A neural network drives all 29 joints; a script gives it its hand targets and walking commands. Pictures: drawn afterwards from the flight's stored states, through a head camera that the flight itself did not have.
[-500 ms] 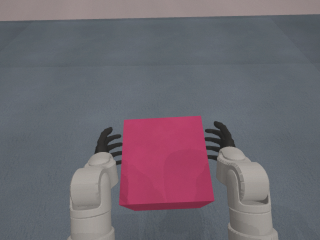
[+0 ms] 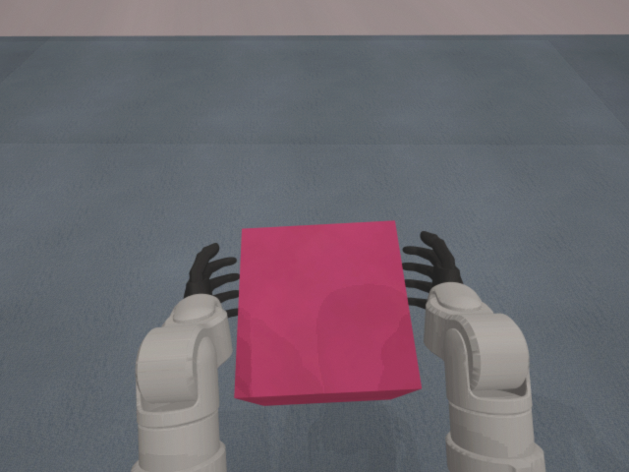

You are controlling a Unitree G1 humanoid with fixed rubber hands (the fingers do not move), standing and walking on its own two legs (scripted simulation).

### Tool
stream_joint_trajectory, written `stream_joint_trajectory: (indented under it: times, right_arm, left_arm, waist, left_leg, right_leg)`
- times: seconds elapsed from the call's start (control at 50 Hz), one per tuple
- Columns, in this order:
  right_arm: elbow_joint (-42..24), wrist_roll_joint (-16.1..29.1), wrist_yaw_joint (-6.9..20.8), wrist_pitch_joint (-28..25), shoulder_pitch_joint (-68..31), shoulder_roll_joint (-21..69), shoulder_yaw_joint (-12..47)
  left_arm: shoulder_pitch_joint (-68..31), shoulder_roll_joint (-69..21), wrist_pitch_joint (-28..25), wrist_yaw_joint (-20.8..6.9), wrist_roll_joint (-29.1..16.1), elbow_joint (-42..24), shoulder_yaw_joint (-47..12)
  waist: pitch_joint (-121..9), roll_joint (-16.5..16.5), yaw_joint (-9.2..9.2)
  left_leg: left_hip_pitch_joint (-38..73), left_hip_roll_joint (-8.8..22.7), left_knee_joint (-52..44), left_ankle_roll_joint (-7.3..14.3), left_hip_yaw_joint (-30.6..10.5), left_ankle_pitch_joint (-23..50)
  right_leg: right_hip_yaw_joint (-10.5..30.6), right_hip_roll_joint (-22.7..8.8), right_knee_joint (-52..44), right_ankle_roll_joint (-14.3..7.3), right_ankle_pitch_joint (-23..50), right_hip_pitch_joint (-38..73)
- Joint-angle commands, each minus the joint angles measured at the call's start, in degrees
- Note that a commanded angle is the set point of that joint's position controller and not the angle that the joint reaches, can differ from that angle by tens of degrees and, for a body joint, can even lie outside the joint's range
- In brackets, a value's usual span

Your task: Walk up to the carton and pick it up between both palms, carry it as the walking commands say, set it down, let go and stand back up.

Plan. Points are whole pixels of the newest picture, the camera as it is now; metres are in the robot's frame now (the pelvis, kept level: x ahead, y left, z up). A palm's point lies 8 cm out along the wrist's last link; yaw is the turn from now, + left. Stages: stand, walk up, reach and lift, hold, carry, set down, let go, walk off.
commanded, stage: carry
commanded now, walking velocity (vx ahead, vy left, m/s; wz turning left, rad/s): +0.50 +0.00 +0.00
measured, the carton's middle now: (323, 322) +0.32 +0.00 +0.00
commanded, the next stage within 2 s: none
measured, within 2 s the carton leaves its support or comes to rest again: neither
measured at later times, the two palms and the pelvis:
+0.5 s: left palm (205, 173) +0.49 +0.16 +0.12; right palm (390, 168) +0.50 -0.11 +0.11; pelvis +0.21 +0.03 +0.01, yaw +1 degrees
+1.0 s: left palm (159, 173) +0.52 +0.24 +0.10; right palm (335, 162) +0.53 -0.03 +0.10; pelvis +0.24 +0.10 -0.01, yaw +1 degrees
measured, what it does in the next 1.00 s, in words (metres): walks ahead: left foot, then right foot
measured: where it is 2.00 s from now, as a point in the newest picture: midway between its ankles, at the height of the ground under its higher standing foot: outside the picture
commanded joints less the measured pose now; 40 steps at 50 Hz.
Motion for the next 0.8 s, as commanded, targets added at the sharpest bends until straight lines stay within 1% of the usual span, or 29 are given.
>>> stream_joint_trajectory:
  times: [0.0,0.02,0.04,0.06,0.08,0.1,0.12,0.18,0.2,0.24,0.26,0.28,0.3,0.32,0.34,0.36,0.42,0.44,0.48,0.52,0.54,0.56,0.6,0.62,0.66,0.68,0.74,0.76,0.78]
  right_arm:
    - [-10.0,21.5,14.5,-2.7,-21.7,59.3,29.7]
    - [-7.9,21.1,14.1,-2.3,-21.1,57.4,29.1]
    - [-8.2,20.3,13.8,-2.7,-22.7,56.0,27.6]
    - [-6.6,20.6,14.3,-2.4,-22.5,58.0,27.2]
    - [-6.7,20.7,14.9,-2.5,-20.5,58.2,28.0]
    - [-7.5,22.6,15.1,-2.8,-23.1,59.0,28.2]
    - [-9.7,23.5,15.0,-3.3,-24.9,59.8,29.0]
    - [-10.0,21.4,14.6,-3.3,-23.1,59.1,27.1]
    - [-9.8,21.2,14.7,-3.1,-23.5,58.3,27.0]
    - [-8.5,20.8,14.9,-2.5,-21.7,58.1,28.4]
    - [-6.8,20.2,14.5,-1.9,-21.6,56.8,27.8]
    - [-8.4,21.0,14.3,-2.2,-22.6,58.2,29.0]
    - [-8.5,20.6,14.0,-2.0,-22.0,57.4,29.1]
    - [-12.9,22.6,13.6,-2.3,-26.2,58.6,31.6]
    - [-11.2,21.9,14.0,-2.1,-25.1,58.5,31.5]
    - [-10.3,21.6,13.7,-1.2,-26.7,58.5,31.9]
    - [-12.1,21.9,13.7,-1.6,-26.4,59.2,32.8]
    - [-10.1,21.2,13.8,-1.1,-25.6,59.9,31.4]
    - [-10.0,20.0,13.7,-1.4,-23.0,59.7,30.6]
    - [-11.4,20.3,13.6,-1.5,-26.1,59.3,30.8]
    - [-10.4,20.8,14.1,-1.0,-24.1,59.9,30.8]
    - [-12.2,20.6,13.8,-1.1,-26.6,58.6,30.1]
    - [-9.4,21.2,14.4,-1.1,-24.6,59.5,29.1]
    - [-8.6,21.4,14.9,-1.5,-22.0,60.2,28.8]
    - [-11.2,21.0,14.6,-2.2,-25.8,60.5,29.4]
    - [-9.5,20.7,14.5,-1.9,-22.8,61.3,28.6]
    - [-11.5,20.7,14.7,-2.0,-25.0,59.3,29.5]
    - [-9.2,20.5,14.8,-1.7,-25.0,60.0,29.3]
    - [-9.7,20.3,14.3,-2.2,-23.8,60.8,29.0]
  left_arm:
    - [-24.3,-61.1,-3.1,-15.1,-19.5,-10.7,-35.2]
    - [-23.5,-59.1,-2.2,-15.1,-19.0,-8.5,-34.7]
    - [-24.9,-60.1,-1.7,-15.3,-19.8,-9.7,-36.4]
    - [-25.6,-60.2,-1.5,-15.8,-20.2,-9.0,-35.7]
    - [-23.4,-61.0,-2.2,-15.5,-20.4,-8.6,-36.4]
    - [-23.1,-61.1,-2.8,-14.8,-20.1,-8.6,-35.2]
    - [-23.1,-61.7,-3.2,-14.6,-20.4,-8.6,-34.9]
    - [-25.4,-61.8,-3.5,-14.4,-21.2,-10.1,-35.5]
    - [-26.9,-62.4,-3.6,-14.6,-21.4,-11.1,-36.1]
    - [-24.9,-61.9,-3.1,-15.0,-20.1,-10.2,-35.4]
    - [-22.5,-59.6,-2.6,-14.6,-19.1,-7.7,-33.3]
    - [-21.4,-59.6,-2.6,-15.0,-19.7,-8.6,-33.5]
    - [-20.7,-59.4,-2.4,-14.8,-19.3,-8.3,-33.2]
    - [-19.8,-61.1,-2.3,-15.3,-20.1,-7.6,-32.6]
    - [-22.0,-59.6,-2.8,-15.1,-19.2,-9.3,-33.1]
    - [-21.6,-59.1,-1.9,-15.4,-18.3,-6.3,-31.5]
    - [-18.4,-58.9,-2.2,-15.8,-18.1,-7.6,-31.1]
    - [-22.2,-61.2,-1.6,-16.2,-19.7,-7.8,-32.4]
    - [-21.6,-60.5,-1.6,-16.6,-20.2,-8.7,-33.1]
    - [-21.8,-60.8,-1.7,-16.3,-19.7,-8.3,-33.2]
    - [-23.2,-59.8,-1.8,-15.8,-20.1,-11.4,-33.8]
    - [-20.5,-60.7,-1.0,-16.2,-19.5,-7.7,-33.1]
    - [-22.5,-61.2,-1.3,-15.7,-20.2,-9.9,-34.5]
    - [-24.0,-60.1,-1.7,-15.5,-20.4,-12.2,-35.9]
    - [-25.8,-61.9,-2.0,-15.8,-20.8,-10.0,-35.5]
    - [-25.5,-63.0,-2.2,-15.7,-21.7,-10.9,-35.9]
    - [-22.4,-62.6,-2.2,-15.9,-20.2,-8.6,-35.3]
    - [-24.8,-62.5,-2.4,-16.0,-20.5,-9.3,-34.6]
    - [-25.7,-62.9,-2.8,-15.9,-21.5,-10.8,-34.7]
  waist:
    - [-23.8,-4.9,-1.48]
    - [-23.9,5.3,-2.19]
    - [-20.0,21.0,-1.42]
    - [-21.5,18.3,-1.59]
    - [-18.8,15.4,-1.26]
    - [-18.9,11.9,-1.07]
    - [-16.8,13.0,-0.66]
    - [-16.4,12.1,-0.57]
    - [-17.7,14.7,-0.82]
    - [-21.9,11.8,0.70]
    - [-23.7,3.7,1.24]
    - [-28.2,-4.8,1.65]
    - [-25.8,-11.8,2.24]
    - [-25.4,-14.0,1.94]
    - [-21.2,-12.4,2.23]
    - [-17.2,-14.8,2.23]
    - [-18.9,-10.1,1.80]
    - [-19.6,-10.0,1.68]
    - [-18.2,-11.5,1.50]
    - [-20.2,-9.8,0.95]
    - [-22.4,-7.7,0.55]
    - [-23.9,-1.6,0.64]
    - [-25.2,12.6,0.38]
    - [-24.8,15.1,-0.28]
    - [-22.9,10.6,-0.35]
    - [-23.2,13.1,0.00]
    - [-23.4,10.2,0.66]
    - [-22.8,8.2,0.92]
    - [-25.5,2.9,0.70]
  left_leg:
    - [29.3,-2.1,-18.9,1.2,3.9,22.5]
    - [45.7,8.6,-18.0,4.4,-11.0,34.0]
    - [54.0,19.2,-16.2,12.2,-26.8,62.6]
    - [52.3,20.2,-12.6,16.2,-25.4,76.4]
    - [55.5,19.3,-11.2,12.3,-20.7,82.6]
    - [56.9,18.4,-11.8,10.2,-19.3,81.1]
    - [55.8,16.3,-11.6,9.2,-18.5,82.7]
    - [41.9,9.8,-13.8,5.3,-4.5,78.6]
    - [38.9,9.2,-13.1,4.3,-2.7,71.9]
    - [31.3,6.5,-4.6,1.1,1.3,63.9]
    - [22.6,4.7,0.5,-0.8,1.2,50.3]
    - [9.4,1.5,5.9,-1.8,0.8,29.4]
    - [-2.4,-4.2,13.0,-2.0,0.4,-3.5]
    - [-6.3,-3.5,14.9,-0.9,-4.1,-6.2]
    - [-14.0,-2.7,10.4,-0.9,-2.9,-9.8]
    - [-18.8,-2.0,8.6,-0.6,-3.8,-10.6]
    - [-8.2,-0.6,-0.6,-1.1,-5.8,-3.5]
    - [-2.9,-0.7,-4.4,-1.3,-3.9,0.2]
    - [-0.1,-3.6,-9.3,-2.4,2.0,8.2]
    - [12.0,-1.1,-18.4,-2.2,1.6,24.5]
    - [17.8,1.2,-19.7,-0.3,-1.7,30.0]
    - [24.6,5.0,-14.7,1.5,-5.5,50.2]
    - [37.9,13.6,-7.6,6.2,-11.1,80.7]
    - [43.4,14.7,-6.2,7.8,-11.7,91.4]
    - [41.2,13.9,-6.4,8.6,-11.2,86.7]
    - [38.5,12.5,-5.3,8.0,-9.7,84.9]
    - [33.0,10.3,-5.3,6.7,-7.3,76.5]
    - [28.5,8.9,-4.4,5.2,-5.5,70.4]
    - [23.0,6.6,-2.3,3.8,-5.1,62.0]
  right_leg:
    - [-5.2,-6.4,17.5,-1.2,49.5,4.8]
    - [-7.3,-2.7,31.0,0.9,29.4,-15.0]
    - [-7.2,5.1,41.3,2.0,-3.8,-34.7]
    - [-0.1,3.0,44.2,-0.1,-8.5,-33.9]
    - [0.0,2.4,41.6,0.2,-8.8,-40.0]
    - [0.0,1.8,33.3,0.3,-9.5,-40.8]
    - [-0.7,1.9,26.6,1.2,-10.1,-40.9]
    - [-7.8,6.7,5.6,2.0,3.4,-19.8]
    - [-7.9,6.1,1.2,1.8,10.3,-14.2]
    - [-4.9,1.8,-5.7,0.3,31.7,1.1]
    - [2.5,-4.8,-1.9,-2.3,54.7,11.2]
    - [10.4,-13.6,6.6,-5.1,86.1,24.5]
    - [18.2,-18.4,8.1,-7.1,108.9,30.9]
    - [18.1,-20.8,8.9,-9.5,104.1,32.6]
    - [18.0,-20.8,7.3,-10.5,102.0,37.5]
    - [18.3,-19.8,6.9,-10.5,96.6,37.7]
    - [15.5,-18.7,3.6,-8.2,77.5,26.0]
    - [11.4,-17.4,4.3,-7.4,72.4,21.3]
    - [6.9,-13.4,5.8,-4.9,76.1,20.0]
    - [2.6,-10.4,7.9,-1.4,56.2,11.0]
    - [2.7,-9.9,8.7,-0.5,44.9,6.1]
    - [1.8,-8.4,11.7,0.7,36.1,-0.4]
    - [-1.5,-3.2,16.7,2.4,5.2,-15.4]
    - [-2.7,-0.9,18.5,2.0,-7.8,-21.5]
    - [-2.8,-0.6,16.0,2.2,-7.4,-21.1]
    - [-2.6,-0.9,13.8,2.3,-4.8,-18.6]
    - [-2.1,-2.4,7.4,2.2,4.0,-10.9]
    - [-0.5,-3.9,3.9,1.4,14.7,-6.4]
    - [3.3,-7.1,6.4,0.0,32.3,1.1]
